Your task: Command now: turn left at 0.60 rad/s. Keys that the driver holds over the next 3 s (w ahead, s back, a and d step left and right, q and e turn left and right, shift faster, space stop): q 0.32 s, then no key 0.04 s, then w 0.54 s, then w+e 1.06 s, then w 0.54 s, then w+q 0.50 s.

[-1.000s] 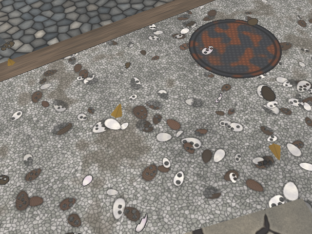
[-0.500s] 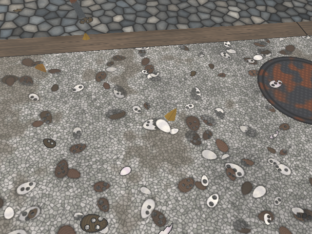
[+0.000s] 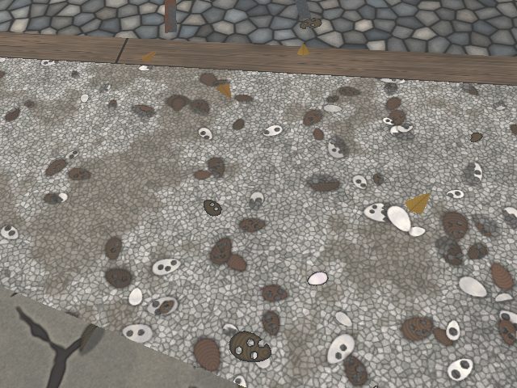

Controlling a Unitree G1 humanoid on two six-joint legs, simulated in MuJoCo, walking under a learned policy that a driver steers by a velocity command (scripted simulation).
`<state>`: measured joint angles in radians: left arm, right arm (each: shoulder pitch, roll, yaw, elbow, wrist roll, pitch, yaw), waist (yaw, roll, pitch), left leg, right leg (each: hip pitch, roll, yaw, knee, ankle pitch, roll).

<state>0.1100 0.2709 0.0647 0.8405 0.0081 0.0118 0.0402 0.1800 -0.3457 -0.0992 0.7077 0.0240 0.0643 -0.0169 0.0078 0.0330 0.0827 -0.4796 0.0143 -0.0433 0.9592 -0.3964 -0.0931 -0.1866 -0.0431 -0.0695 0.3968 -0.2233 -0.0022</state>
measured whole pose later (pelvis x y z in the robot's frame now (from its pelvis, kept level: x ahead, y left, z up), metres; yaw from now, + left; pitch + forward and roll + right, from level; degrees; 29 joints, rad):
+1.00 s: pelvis +0.20 +0.09 -0.01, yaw +16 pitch +2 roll +0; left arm 0.45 0.27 0.04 0.86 -0.02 -0.06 0.00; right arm 0.07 -0.28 -0.04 0.64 0.02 -0.08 0.05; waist 0.11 0.03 0.03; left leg -0.61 0.05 -0.02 0.59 -0.04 -0.02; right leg 0.07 0.00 0.01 0.22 -0.33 -0.01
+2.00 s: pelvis +0.75 +0.13 +0.00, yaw -17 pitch +2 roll +0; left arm 0.34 0.30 0.07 0.69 -0.02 -0.04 0.01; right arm 0.03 -0.29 -0.04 0.69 0.00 -0.10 0.02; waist 0.08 0.04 0.04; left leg -0.60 0.05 -0.10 0.56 0.05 -0.06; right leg -0.11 0.11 0.16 0.39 -0.30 -0.08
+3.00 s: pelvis +1.28 -0.05 -0.01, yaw -9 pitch +2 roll -1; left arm 0.45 0.21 0.00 0.88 0.10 -0.11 -0.03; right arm 0.08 -0.24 0.00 0.79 -0.06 -0.06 0.10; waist 0.07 0.03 -0.02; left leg -0.70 0.07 0.00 0.69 0.10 0.06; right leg 0.08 0.00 -0.23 0.19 -0.30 -0.01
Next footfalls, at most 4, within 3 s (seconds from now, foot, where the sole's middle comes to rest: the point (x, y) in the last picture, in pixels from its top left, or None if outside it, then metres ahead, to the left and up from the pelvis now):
0.14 left None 0.05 0.15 -0.78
0.64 right None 0.14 -0.06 -0.78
1.08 left None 0.38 0.28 -0.78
1.60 right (262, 288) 0.70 0.06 -0.78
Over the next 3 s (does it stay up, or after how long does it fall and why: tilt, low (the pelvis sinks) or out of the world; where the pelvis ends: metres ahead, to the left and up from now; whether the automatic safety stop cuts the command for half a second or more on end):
stays up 1.28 -0.05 -0.01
